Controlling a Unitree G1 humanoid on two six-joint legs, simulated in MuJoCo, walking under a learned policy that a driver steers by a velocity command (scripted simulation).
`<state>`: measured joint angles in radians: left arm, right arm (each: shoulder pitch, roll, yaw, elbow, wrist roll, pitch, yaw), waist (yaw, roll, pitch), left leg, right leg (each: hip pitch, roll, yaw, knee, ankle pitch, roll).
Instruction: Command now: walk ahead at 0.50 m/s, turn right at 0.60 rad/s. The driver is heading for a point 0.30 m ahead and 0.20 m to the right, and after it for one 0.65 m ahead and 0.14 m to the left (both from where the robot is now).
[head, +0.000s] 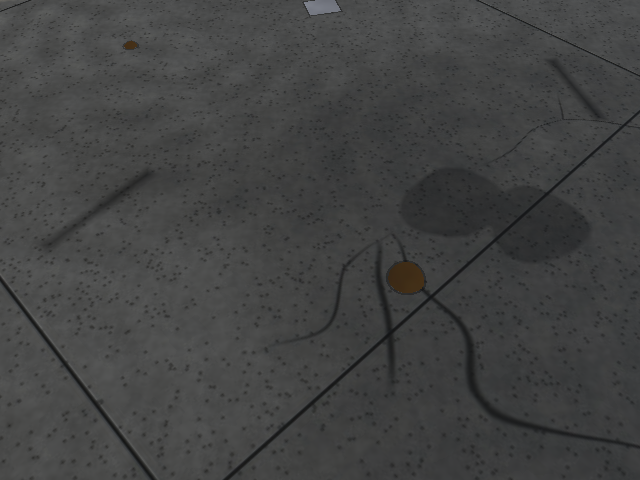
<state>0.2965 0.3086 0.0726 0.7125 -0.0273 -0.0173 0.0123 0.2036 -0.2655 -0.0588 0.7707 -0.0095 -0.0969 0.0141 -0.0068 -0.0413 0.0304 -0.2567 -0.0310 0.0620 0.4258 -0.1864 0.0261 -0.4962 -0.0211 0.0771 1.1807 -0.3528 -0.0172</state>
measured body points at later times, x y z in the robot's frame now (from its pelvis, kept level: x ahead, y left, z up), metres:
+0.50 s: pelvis +0.27 -0.09 +0.00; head +0.30 -0.11 +0.45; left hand +0.45 +0.15 -0.09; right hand +0.30 -0.38 -0.13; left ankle +0.24 +0.10 -0.64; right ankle +0.29 -0.17 -0.74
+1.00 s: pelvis +0.55 -0.06 -0.01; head +0.60 -0.05 +0.43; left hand +0.62 +0.23 -0.13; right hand +0.73 -0.32 -0.12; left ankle +0.61 +0.02 -0.74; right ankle +0.43 -0.21 -0.63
